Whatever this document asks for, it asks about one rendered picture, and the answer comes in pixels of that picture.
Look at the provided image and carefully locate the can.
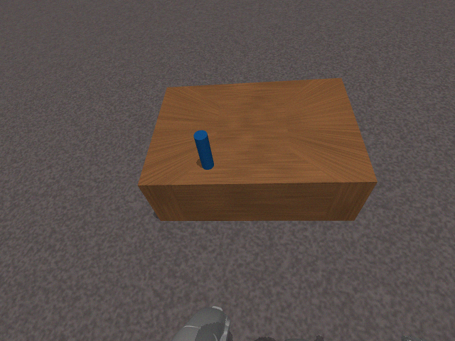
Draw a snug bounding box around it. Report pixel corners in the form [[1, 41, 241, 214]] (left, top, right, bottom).
[[193, 130, 214, 170]]

